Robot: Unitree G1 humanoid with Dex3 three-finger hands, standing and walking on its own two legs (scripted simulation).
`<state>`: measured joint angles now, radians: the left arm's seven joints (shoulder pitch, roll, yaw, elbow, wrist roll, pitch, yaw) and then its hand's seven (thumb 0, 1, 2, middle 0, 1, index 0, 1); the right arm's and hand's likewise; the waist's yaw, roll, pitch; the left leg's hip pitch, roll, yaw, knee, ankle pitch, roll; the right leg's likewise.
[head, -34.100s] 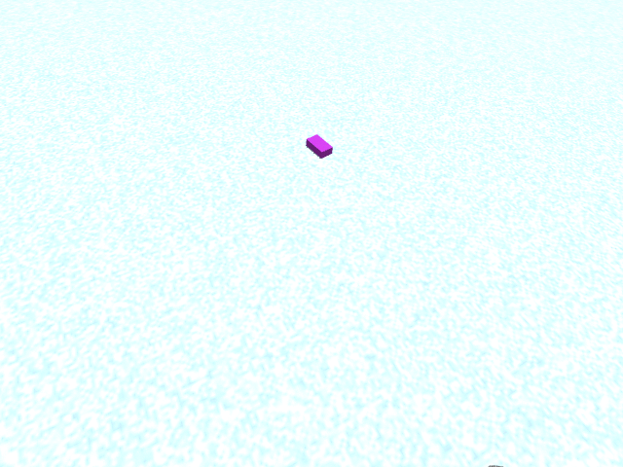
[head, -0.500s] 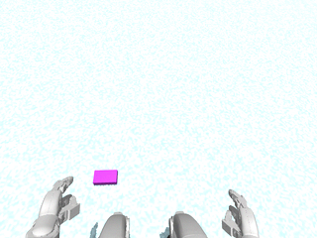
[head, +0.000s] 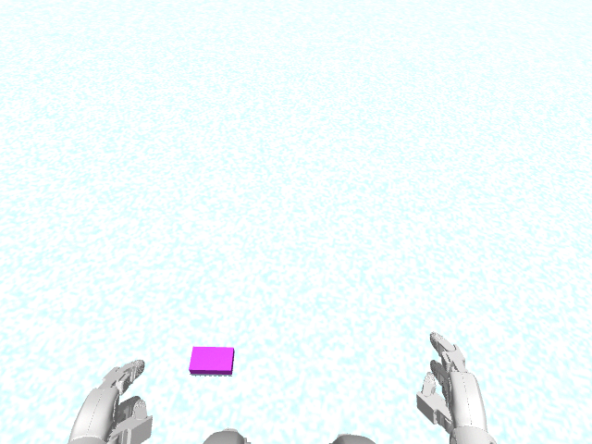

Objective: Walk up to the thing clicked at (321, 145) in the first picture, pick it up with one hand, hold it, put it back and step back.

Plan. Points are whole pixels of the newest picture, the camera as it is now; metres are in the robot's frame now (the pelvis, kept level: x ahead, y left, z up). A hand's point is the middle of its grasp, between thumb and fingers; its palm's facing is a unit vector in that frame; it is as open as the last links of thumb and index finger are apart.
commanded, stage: home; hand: left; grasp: from above
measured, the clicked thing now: (212, 360) +0.46 +0.21 -0.70
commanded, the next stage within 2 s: stand in 1.68 s
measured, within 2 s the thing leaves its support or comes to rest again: neither
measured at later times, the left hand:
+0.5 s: hand (151, 423) +0.16 +0.17 -0.05, palm faces +0.04 -0.98 -0.20, open 7.4 cm
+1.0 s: hand (151, 422) +0.16 +0.18 -0.05, palm faces +0.04 -0.98 -0.20, open 7.4 cm
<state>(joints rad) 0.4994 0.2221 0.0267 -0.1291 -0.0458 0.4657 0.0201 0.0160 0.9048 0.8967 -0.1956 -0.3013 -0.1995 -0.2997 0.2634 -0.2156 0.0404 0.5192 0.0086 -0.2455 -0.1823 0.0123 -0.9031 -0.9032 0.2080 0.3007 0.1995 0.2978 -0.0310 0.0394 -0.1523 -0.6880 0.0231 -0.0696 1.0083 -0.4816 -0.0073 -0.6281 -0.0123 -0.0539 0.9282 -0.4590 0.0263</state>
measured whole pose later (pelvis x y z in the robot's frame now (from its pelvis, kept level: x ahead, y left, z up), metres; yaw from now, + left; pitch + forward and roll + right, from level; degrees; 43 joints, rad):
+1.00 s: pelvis +0.00 +0.00 +0.00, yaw -1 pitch +9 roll -3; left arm 0.50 0.23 0.03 -0.14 -0.05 0.46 0.02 0.02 0.90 0.90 -0.20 -0.30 -0.20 -0.30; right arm 0.29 -0.21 0.04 0.54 0.01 -0.25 -0.19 0.01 -0.90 -0.90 0.21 0.30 0.20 0.30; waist -0.03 0.04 -0.15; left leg -0.70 0.03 -0.06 1.02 -0.49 -0.01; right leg -0.64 -0.01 -0.05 0.94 -0.46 0.02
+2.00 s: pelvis +0.00 +0.00 +0.02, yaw +0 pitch +1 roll +0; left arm 0.22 0.29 0.03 0.60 0.05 0.09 0.03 0.01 0.90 0.90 -0.20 -0.30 -0.20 -0.30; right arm 0.18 -0.28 -0.03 0.83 -0.06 -0.05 -0.02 0.01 -0.90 -0.90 0.21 0.30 0.20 0.30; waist 0.03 -0.02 0.02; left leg -0.44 -0.01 -0.02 0.82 -0.40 0.01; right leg -0.42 -0.05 -0.01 0.81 -0.41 0.03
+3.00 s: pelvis +0.00 -0.01 +0.07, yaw +0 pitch -3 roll +0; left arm 0.12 0.30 0.03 1.16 0.03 0.00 0.02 0.01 0.90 0.90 -0.20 -0.30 -0.20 -0.30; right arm 0.13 -0.31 -0.02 1.14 -0.02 0.00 -0.02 0.01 -0.91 -0.90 0.21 0.30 0.20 0.30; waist 0.01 0.01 0.08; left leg -0.11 0.00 -0.04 0.36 -0.19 -0.01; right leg -0.09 -0.03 -0.04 0.34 -0.19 0.02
